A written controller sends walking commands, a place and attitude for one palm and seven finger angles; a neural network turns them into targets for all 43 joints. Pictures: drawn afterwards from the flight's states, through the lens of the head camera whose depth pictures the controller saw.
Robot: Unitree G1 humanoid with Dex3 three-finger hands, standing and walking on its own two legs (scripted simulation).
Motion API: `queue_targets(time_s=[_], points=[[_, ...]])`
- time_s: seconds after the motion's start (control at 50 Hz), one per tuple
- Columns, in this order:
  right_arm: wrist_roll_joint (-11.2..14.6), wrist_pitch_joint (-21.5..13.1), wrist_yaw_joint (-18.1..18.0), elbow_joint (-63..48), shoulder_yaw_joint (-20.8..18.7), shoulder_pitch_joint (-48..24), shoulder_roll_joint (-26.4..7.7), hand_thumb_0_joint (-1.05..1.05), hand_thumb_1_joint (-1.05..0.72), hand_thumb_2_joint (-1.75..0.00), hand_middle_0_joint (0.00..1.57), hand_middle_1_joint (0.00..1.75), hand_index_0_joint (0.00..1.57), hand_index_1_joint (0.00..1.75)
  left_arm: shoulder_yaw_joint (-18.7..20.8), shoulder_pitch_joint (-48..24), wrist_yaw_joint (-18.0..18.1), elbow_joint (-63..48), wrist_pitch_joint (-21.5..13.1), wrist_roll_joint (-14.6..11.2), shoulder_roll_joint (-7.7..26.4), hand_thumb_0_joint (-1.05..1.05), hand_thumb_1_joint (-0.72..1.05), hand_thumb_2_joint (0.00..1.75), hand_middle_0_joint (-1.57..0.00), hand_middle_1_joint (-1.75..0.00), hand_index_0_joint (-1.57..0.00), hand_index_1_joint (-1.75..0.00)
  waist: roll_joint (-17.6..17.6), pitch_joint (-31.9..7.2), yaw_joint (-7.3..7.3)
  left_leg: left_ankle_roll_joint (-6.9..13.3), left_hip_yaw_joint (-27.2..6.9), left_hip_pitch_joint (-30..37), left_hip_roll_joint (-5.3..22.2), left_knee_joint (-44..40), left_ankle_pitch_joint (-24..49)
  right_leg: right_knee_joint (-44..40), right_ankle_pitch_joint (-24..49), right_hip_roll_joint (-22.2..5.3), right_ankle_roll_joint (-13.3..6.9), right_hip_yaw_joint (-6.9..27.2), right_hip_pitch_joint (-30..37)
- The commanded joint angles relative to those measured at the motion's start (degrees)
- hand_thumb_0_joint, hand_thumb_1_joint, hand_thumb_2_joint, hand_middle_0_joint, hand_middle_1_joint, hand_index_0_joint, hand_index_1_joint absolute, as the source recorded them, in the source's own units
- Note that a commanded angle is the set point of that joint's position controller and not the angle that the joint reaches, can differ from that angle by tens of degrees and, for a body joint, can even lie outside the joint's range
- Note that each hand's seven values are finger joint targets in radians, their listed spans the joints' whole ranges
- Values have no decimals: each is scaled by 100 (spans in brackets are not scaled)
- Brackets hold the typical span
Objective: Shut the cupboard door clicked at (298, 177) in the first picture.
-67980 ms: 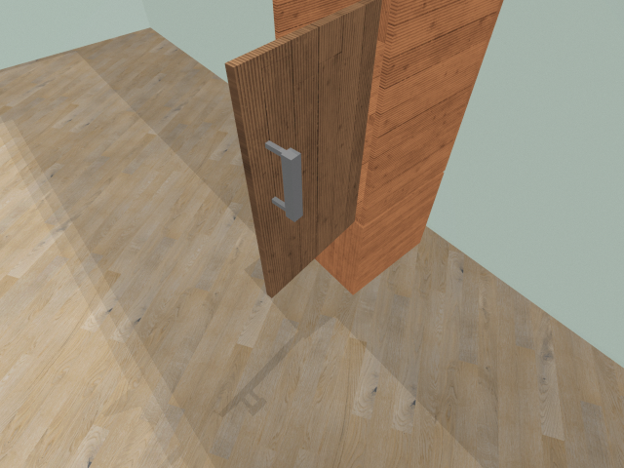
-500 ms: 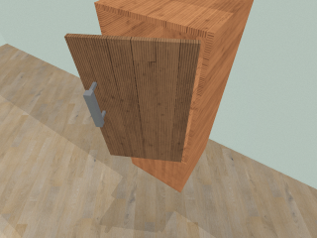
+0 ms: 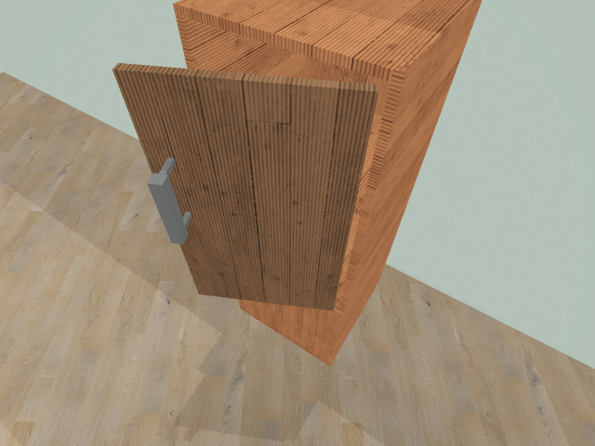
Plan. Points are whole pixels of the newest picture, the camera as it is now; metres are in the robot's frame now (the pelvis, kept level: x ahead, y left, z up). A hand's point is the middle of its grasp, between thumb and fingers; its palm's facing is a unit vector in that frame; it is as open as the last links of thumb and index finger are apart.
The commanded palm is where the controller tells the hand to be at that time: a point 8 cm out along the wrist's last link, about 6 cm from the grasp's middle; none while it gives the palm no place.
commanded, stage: look again from close up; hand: left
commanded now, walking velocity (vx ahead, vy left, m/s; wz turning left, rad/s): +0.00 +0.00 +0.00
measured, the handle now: (174, 202) +0.47 +0.24 +0.03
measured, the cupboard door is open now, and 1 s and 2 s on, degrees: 26 26 26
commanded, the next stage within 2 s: shuffle to correct the standing spot in 1.46 s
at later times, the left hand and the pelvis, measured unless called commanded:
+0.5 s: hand out of the picture +0.02 +0.18 -0.17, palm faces +0.01 -0.98 -0.21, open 7.4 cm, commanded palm none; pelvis +0.00 -0.01 +0.00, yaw +0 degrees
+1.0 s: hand out of the picture +0.00 +0.17 -0.18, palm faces +0.02 -0.98 -0.20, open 7.4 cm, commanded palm none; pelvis -0.01 -0.01 +0.00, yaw +0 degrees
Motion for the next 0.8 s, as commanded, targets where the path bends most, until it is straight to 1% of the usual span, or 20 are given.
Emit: queue_targets(time_s=[0.0,0.08,0.18,0.22,0.28,0.3,0.32,0.36,0.42,0.48,0.5,0.52,0.54,0.6,0.62,0.68,0.7,0.74,0.76,0.78], points=[[1,-51,-37,-175,-113,234,-694,0,-90,-90,20,30,20,30,164,215,19,-202,-92,23,690,0,90,90,-20,-30,-20,-30,56,-91,-1,135,-469,-142,662,-306,1800,-229,2006,-586,-211,488,183],[-4,-47,-32,-155,-115,227,-727,0,-90,-90,20,30,20,30,164,201,18,-190,-93,21,699,0,90,90,-20,-30,-20,-30,74,-123,-13,113,-466,-114,663,-331,1709,-264,1945,-606,-215,507,175],[-1,-46,-33,-143,-107,244,-737,0,-90,-90,20,30,20,30,167,181,17,-198,-94,20,715,0,90,90,-20,-30,-20,-30,5,-141,-19,110,-480,-102,673,-358,1716,-285,1966,-600,-222,529,214],[0,-52,-34,-125,-112,233,-735,0,-90,-90,20,30,20,30,170,205,18,-195,-93,23,716,0,90,90,-20,-30,-20,-30,95,-123,-2,116,-476,-106,663,-361,1723,-303,1912,-600,-212,516,215],[2,-50,-35,-128,-118,241,-726,0,-90,-90,20,30,20,30,170,240,17,-183,-101,23,708,0,90,90,-20,-30,-20,-30,3,-182,-9,106,-459,-61,666,-345,1690,-320,2025,-624,-221,533,233],[6,-50,-38,-119,-115,245,-681,0,-90,-90,20,30,20,30,175,253,15,-187,-102,25,695,0,90,90,-20,-30,-20,-30,4,-133,2,117,-442,-71,670,-355,1691,-336,2043,-599,-220,527,230],[4,-44,-36,-115,-116,261,-714,0,-90,-90,20,30,20,30,173,245,20,-187,-107,26,709,0,90,90,-20,-30,-20,-30,-25,-135,-12,101,-451,-106,659,-340,1660,-331,2063,-620,-225,530,243],[5,-50,-38,-101,-112,275,-703,0,-90,-90,20,30,20,30,171,268,21,-182,-110,19,709,0,90,90,-20,-30,-20,-30,21,-200,-4,98,-462,-74,661,-347,1699,-328,2095,-630,-231,542,294],[7,-42,-41,-85,-109,262,-682,0,-90,-90,20,30,20,30,170,273,20,-162,-101,24,681,0,90,90,-20,-30,-20,-30,43,-72,2,95,-462,-145,653,-365,1575,-378,1961,-621,-227,535,232],[5,-42,-41,-77,-111,295,-664,0,-90,-90,20,30,20,30,162,306,20,-153,-110,18,677,0,90,90,-20,-30,-20,-30,57,-128,-1,91,-470,-91,656,-351,1603,-385,2016,-627,-239,552,242],[11,-44,-43,-66,-105,312,-614,0,-90,-90,20,30,20,30,169,316,18,-159,-105,21,653,0,90,90,-20,-30,-20,-30,64,-91,1,100,-454,-112,663,-376,1594,-398,1978,-605,-231,519,251],[5,-39,-43,-66,-115,301,-648,0,-90,-90,20,30,20,30,164,316,21,-145,-103,25,650,0,90,90,-20,-30,-20,-30,42,-46,-3,91,-471,-135,651,-373,1533,-401,1921,-612,-228,541,199],[4,-40,-42,-59,-109,330,-645,0,-90,-90,20,30,20,30,168,323,21,-151,-106,22,651,0,90,90,-20,-30,-20,-30,92,-109,-10,86,-462,-125,658,-373,1542,-402,1925,-618,-236,544,236],[10,-36,-45,-59,-107,337,-579,0,-90,-90,20,30,20,30,161,366,14,-137,-101,24,613,0,90,90,-20,-30,-20,-30,23,-7,0,95,-455,-142,661,-409,1409,-455,1806,-588,-229,542,173],[7,-35,-41,-48,-112,338,-614,0,-90,-90,20,30,20,30,159,340,18,-136,-99,26,622,0,90,90,-20,-30,-20,-30,84,28,-4,87,-461,-194,646,-401,1395,-453,1782,-607,-229,555,170],[7,-45,-40,-49,-112,364,-598,0,-90,-90,20,30,20,30,160,377,16,-126,-110,24,604,0,90,90,-20,-30,-20,-30,65,-63,-1,85,-467,-164,647,-397,1419,-454,1804,-610,-230,566,205],[12,-47,-45,-47,-111,371,-558,0,-90,-90,20,30,20,30,160,403,16,-129,-107,24,588,0,90,90,-20,-30,-20,-30,5,-24,11,102,-463,-146,658,-409,1434,-456,1818,-587,-225,543,188],[8,-46,-45,-46,-119,392,-592,0,-90,-90,20,30,20,30,161,401,20,-128,-113,21,592,0,90,90,-20,-30,-20,-30,47,-81,-10,90,-474,-135,654,-379,1464,-440,1846,-602,-231,559,199],[6,-44,-47,-38,-119,384,-595,0,-90,-90,20,30,20,30,156,406,18,-122,-110,19,588,0,90,90,-20,-30,-20,-30,90,-64,-7,85,-459,-134,663,-384,1446,-440,1819,-600,-236,561,167],[8,-41,-45,-33,-118,399,-576,0,-90,-90,20,30,20,30,155,406,18,-124,-109,23,586,0,90,90,-20,-30,-20,-30,46,-11,-3,84,-463,-185,656,-402,1371,-460,1751,-599,-231,560,155]])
